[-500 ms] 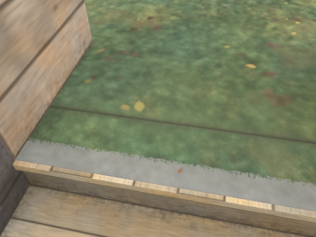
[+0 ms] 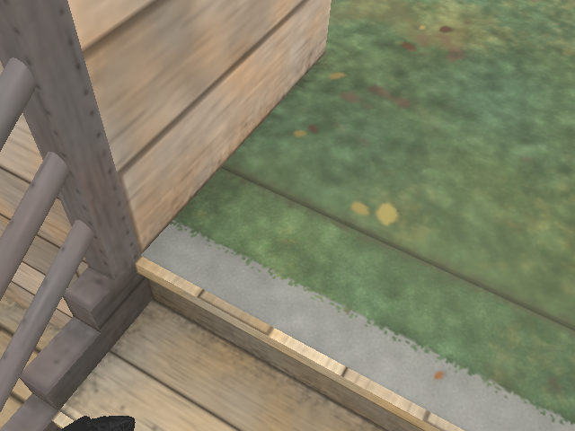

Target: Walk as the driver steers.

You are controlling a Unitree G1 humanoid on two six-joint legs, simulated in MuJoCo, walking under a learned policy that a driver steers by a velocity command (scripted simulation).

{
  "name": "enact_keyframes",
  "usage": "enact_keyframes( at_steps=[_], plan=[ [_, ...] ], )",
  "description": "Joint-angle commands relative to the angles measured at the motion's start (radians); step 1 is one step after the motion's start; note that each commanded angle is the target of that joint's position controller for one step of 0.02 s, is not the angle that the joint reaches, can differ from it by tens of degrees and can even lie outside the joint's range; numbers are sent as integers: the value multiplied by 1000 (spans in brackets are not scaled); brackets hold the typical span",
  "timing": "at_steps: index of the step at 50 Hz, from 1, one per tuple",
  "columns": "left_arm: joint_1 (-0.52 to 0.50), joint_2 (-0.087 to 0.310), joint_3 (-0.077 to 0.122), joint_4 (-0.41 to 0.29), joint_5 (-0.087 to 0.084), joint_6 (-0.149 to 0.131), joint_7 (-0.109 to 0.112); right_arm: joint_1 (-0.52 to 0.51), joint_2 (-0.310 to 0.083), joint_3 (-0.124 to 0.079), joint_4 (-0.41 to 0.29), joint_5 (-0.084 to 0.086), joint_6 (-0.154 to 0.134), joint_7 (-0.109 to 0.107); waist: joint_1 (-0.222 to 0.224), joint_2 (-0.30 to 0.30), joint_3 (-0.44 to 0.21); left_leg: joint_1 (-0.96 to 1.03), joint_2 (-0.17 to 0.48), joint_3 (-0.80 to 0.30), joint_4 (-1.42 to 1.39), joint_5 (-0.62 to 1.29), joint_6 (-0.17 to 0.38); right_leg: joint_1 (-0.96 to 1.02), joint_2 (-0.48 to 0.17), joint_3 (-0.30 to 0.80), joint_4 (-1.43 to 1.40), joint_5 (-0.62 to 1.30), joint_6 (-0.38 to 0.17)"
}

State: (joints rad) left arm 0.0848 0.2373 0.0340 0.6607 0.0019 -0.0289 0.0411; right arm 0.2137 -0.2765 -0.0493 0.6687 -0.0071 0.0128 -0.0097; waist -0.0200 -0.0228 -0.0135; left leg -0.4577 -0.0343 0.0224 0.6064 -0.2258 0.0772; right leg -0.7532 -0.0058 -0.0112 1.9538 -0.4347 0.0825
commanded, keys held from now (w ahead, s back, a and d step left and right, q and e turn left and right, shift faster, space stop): no key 0.10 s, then e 0.14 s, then w+e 0.22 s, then e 0.10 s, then no key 0.02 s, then e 0.42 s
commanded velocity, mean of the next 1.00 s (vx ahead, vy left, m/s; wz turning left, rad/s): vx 0.11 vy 0.00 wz -0.28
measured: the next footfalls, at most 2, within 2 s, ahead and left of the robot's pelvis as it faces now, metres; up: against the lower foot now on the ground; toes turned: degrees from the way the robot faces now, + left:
right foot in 0.46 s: +0.13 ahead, -0.22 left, +0.17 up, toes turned -9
left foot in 0.96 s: +0.35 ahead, -0.04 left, +0.17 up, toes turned -21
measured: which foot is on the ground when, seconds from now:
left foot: down 0.00-0.50, up 0.52-0.94, down 0.96-1.00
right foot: up 0.00-0.44, down 0.46-0.96, up 0.98-1.00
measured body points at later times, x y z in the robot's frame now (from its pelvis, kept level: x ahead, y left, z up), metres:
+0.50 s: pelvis +0.09 -0.09 +0.03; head +0.08 -0.10 +0.48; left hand +0.30 +0.09 -0.05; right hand +0.09 -0.37 -0.10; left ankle +0.05 +0.07 -0.71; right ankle +0.09 -0.21 -0.56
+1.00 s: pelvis +0.25 -0.12 +0.18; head +0.26 -0.12 +0.63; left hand +0.48 +0.06 +0.08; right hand +0.35 -0.42 +0.12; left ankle +0.31 -0.03 -0.56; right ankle +0.10 -0.21 -0.49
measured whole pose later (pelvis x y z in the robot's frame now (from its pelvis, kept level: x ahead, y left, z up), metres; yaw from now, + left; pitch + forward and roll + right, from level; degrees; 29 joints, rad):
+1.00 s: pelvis +0.25 -0.12 +0.18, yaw -25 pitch +3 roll +0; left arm 0.26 0.24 0.05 0.66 0.00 -0.02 0.03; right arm 0.08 -0.20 -0.01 0.60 -0.03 -0.02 -0.03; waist 0.00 0.00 -0.04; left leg -0.31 0.01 0.06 0.48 -0.13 0.02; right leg -0.33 0.13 0.24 0.99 -0.42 -0.02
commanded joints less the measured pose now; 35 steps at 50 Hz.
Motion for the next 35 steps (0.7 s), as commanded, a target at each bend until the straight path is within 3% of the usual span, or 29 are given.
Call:
enact_keyframes(
  at_steps=[1,3,4,6,9,11,12,13,14,15,16,17,18,19,20,21,22,23,24,25,26,27,28,29,30,31,32,33,35],
  plan=[
    [-1,-15,-22,-131,-9,-3,-4,11,-79,-7,-54,-4,-12,-10,38,49,-147,341,296,-391,-192,370,183,-302,-5,61,259,69,-29],
    [-2,-54,-43,-135,-17,7,-9,32,-53,8,-26,-15,-6,-13,38,69,-113,272,278,-326,-190,342,155,-332,12,44,329,78,-34],
    [18,-70,-52,-133,-20,12,-10,44,-53,12,-16,-9,0,-18,46,76,-95,245,269,-310,-201,280,152,-344,9,47,326,90,-32],
    [51,-68,-51,-114,-22,28,0,68,-64,15,1,-14,2,-24,38,118,-75,235,267,-275,-220,205,142,-371,13,46,328,110,-17],
    [15,-106,-58,-109,-23,42,17,82,-22,38,26,-31,22,-37,11,136,-46,181,276,-216,-243,60,132,-365,23,116,205,189,11],
    [-35,-119,-53,-127,-16,50,40,84,-49,27,31,-26,22,-45,-6,197,-24,184,297,-226,-277,22,148,-385,22,96,144,143,43],
    [-30,-120,-54,-138,-10,49,47,93,-69,17,37,-20,22,-58,-6,210,-24,218,312,-249,-284,13,161,-416,14,98,123,118,61],
    [-95,-147,-65,-165,-8,46,52,116,-72,18,39,-17,22,-78,-24,234,-42,288,366,-296,-323,14,172,-474,-19,137,138,-28,65],
    [-100,-138,-68,-181,-2,41,47,156,-111,-2,56,-4,21,-92,-35,229,-46,385,388,-324,-328,-55,172,-562,-32,144,137,-82,64],
    [-85,-138,-70,-180,3,36,41,202,-125,-11,57,-4,18,-92,-55,220,-63,453,395,-339,-337,-122,185,-611,-43,136,136,-84,61],
    [-141,-165,-94,-208,8,30,20,187,-141,-20,64,10,29,-99,-47,203,-43,456,366,-320,-382,-269,168,-598,-80,62,-94,-180,39],
    [-196,-190,-106,-220,2,21,12,187,-156,-33,72,8,39,-104,-61,193,-35,382,372,-307,-445,-334,174,-504,-88,13,-213,-254,18],
    [-187,-189,-108,-213,-6,18,5,188,-152,-36,68,11,44,-100,-54,186,-24,298,374,-281,-490,-341,172,-378,-86,-22,-290,-304,-2],
    [-150,-161,-93,-182,-13,13,1,161,-181,-48,72,15,33,-86,-23,237,-13,252,386,-237,-521,-281,171,-275,-93,-21,-367,-314,-34],
    [-90,-130,-80,-158,0,10,-2,134,-197,-60,61,14,25,-63,2,212,-27,206,381,-170,-551,-208,170,-132,-80,-46,-466,-308,-68],
    [30,-121,-67,-75,12,13,-9,147,-185,-62,98,6,13,-29,16,177,-71,121,352,-53,-595,-57,196,120,3,-220,-492,-295,-105],
    [120,-91,-42,-36,-1,10,-9,138,-171,-56,106,2,0,-7,64,195,-63,116,310,5,-531,170,190,226,47,-210,-579,-249,-156],
    [176,-60,-19,-13,-14,11,-8,102,-135,-39,93,1,-8,-1,102,215,-82,185,276,56,-384,501,156,254,107,-160,-737,-262,-214],
    [213,14,9,-18,-14,9,-13,52,-85,-19,64,7,-19,0,136,96,-108,185,217,118,-91,756,72,298,45,126,-976,-188,-292],
    [301,150,48,-13,1,17,-3,20,-74,-22,8,-15,-42,16,149,-259,-188,-56,77,106,246,510,-12,465,-101,685,-1303,-331,-430],
    [406,236,66,22,37,14,2,-57,-50,-23,23,-12,-69,47,215,-358,-216,-304,-15,-92,732,-7,-53,621,-215,1120,-1666,-310,-487],
    [348,202,44,26,50,-6,-7,-6,10,-7,31,34,-89,74,144,-246,-152,-434,-11,-218,1101,-66,-54,566,-280,1128,-1660,-164,-448],
    [283,148,33,29,28,-9,-20,-48,21,9,10,46,-94,79,106,-160,-17,-481,6,-178,1204,-76,-68,427,-248,924,-1583,-37,-412],
    [214,96,24,41,1,-3,-29,-32,13,16,-6,61,-94,60,50,-126,89,-488,19,-132,1250,-94,-84,300,-207,696,-1488,37,-349],
    [160,30,7,58,-4,1,-41,3,-3,19,-5,34,-91,38,7,-114,115,-451,38,-99,1231,-108,-87,209,-155,528,-1440,94,-279],
    [162,-39,-8,85,-10,11,-45,43,38,27,-3,36,-86,24,-21,-129,109,-409,33,-77,1278,-134,-87,184,-118,444,-1401,146,-251],
    [167,-81,-20,85,-5,13,-51,65,45,31,-13,36,-83,17,-34,-122,95,-418,31,-72,1285,-127,-79,209,-102,402,-1393,219,-243],
    [209,-68,-14,102,-12,8,-51,56,59,38,-29,26,-84,11,-28,-111,89,-477,30,-48,1235,-111,-75,290,-93,357,-1389,256,-244],
    [288,-31,4,127,6,5,-28,-7,88,53,-72,0,-89,8,8,-80,57,-557,50,-30,1177,-59,-79,431,-115,376,-1429,439,-273]
  ],
)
